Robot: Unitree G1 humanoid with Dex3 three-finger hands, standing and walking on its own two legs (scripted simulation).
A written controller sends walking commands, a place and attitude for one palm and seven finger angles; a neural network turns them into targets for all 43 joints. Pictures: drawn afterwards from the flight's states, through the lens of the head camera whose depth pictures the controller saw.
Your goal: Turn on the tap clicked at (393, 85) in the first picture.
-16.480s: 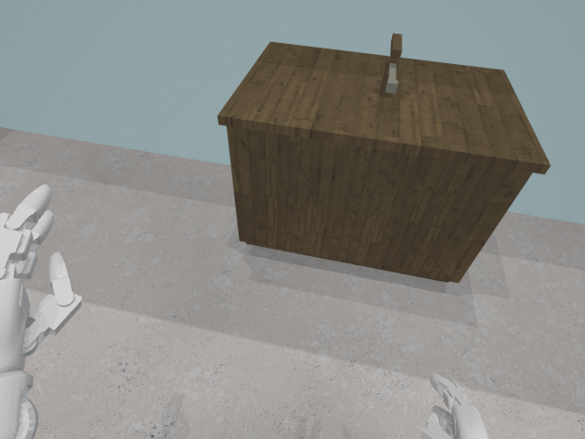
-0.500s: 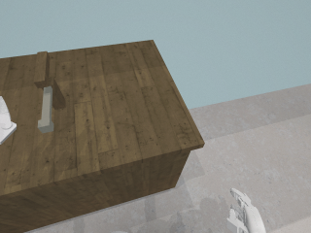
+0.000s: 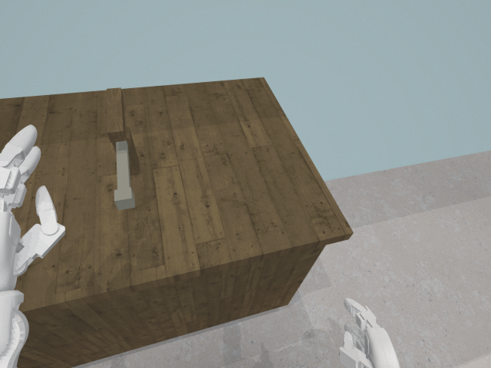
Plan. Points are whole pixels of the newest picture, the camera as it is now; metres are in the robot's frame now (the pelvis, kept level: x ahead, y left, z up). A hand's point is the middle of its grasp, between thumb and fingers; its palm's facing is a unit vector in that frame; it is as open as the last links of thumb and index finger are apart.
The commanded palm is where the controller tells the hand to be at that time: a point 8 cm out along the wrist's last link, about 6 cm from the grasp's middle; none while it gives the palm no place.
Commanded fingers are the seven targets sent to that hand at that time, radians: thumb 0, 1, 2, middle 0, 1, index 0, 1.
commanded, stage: come to a stop and stand still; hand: left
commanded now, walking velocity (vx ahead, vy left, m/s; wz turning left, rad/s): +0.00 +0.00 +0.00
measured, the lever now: (124, 198) +0.36 +0.25 +0.03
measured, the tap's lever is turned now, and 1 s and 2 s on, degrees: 0 0 0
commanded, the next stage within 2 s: look again from close up in 0.30 s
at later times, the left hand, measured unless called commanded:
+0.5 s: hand (56, 231) +0.22 +0.25 +0.16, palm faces +0.38 -0.85 -0.37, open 7.4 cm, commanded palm +0.16 +0.28 +0.18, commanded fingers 0.00 0.90 0.90 -0.20 -0.30 -0.20 -0.30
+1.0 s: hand (80, 230) +0.23 +0.23 +0.16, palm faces +0.37 -0.85 -0.37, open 7.4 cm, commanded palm +0.17 +0.26 +0.18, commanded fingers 0.00 0.90 0.90 -0.20 -0.30 -0.20 -0.30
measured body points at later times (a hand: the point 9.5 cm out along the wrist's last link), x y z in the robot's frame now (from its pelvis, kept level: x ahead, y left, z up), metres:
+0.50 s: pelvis +0.00 +0.00 +0.00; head +0.03 +0.03 +0.45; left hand +0.19 +0.29 +0.18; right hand +0.19 -0.22 -0.07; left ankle +0.03 +0.07 -0.74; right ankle +0.01 -0.14 -0.74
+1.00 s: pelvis +0.01 -0.02 +0.00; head +0.03 +0.00 +0.45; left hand +0.20 +0.27 +0.18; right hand +0.19 -0.24 -0.07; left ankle +0.03 +0.07 -0.74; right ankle +0.01 -0.14 -0.74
